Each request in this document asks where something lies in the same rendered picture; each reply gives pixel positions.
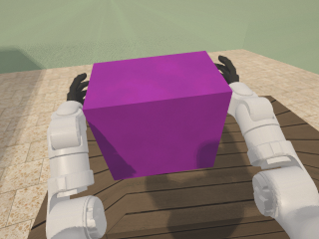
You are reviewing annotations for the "carton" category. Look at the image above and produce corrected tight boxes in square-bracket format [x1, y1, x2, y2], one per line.
[82, 51, 233, 180]

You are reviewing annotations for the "robot right hand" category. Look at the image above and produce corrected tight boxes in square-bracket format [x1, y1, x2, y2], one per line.
[214, 55, 239, 85]

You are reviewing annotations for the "robot left upper arm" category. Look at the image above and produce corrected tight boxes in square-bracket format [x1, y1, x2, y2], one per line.
[47, 195, 107, 239]

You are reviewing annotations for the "robot left forearm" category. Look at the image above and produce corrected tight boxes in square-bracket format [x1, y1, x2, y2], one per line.
[46, 101, 95, 239]

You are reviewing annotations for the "pedestal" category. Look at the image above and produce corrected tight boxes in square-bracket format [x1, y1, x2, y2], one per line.
[27, 96, 319, 239]

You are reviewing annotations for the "robot left hand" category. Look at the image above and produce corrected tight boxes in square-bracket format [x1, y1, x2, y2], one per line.
[67, 73, 89, 106]

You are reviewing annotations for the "robot right forearm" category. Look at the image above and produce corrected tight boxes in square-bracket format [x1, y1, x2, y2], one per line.
[227, 82, 319, 202]

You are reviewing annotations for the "robot right upper arm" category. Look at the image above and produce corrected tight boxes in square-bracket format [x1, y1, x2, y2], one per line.
[252, 165, 319, 239]

